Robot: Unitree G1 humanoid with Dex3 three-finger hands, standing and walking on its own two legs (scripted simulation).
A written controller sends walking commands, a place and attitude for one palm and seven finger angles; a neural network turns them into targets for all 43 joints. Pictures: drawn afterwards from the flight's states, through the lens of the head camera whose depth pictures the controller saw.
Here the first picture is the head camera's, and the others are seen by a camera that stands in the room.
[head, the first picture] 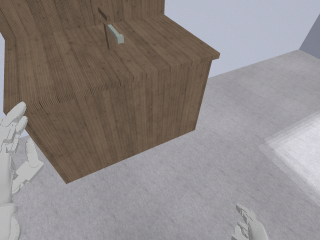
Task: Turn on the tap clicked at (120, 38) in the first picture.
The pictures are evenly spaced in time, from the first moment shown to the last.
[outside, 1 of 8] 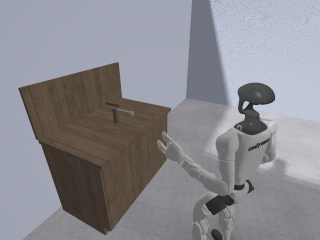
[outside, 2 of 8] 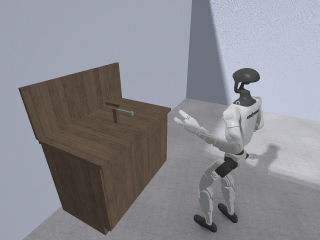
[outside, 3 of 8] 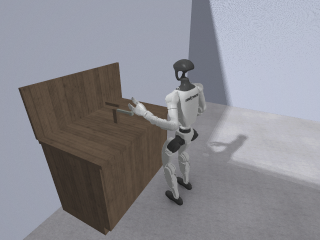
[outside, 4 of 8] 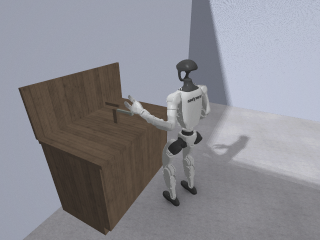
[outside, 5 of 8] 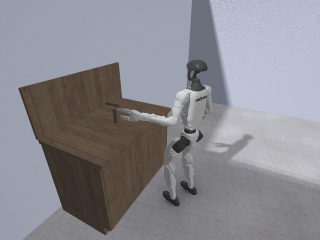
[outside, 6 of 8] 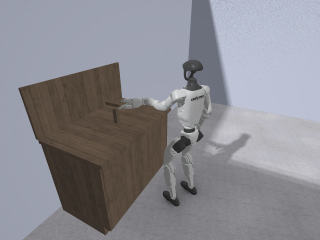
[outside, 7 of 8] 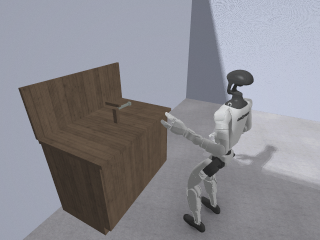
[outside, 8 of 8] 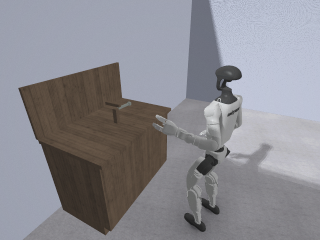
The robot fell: no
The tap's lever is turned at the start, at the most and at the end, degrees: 0 82 82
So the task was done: yes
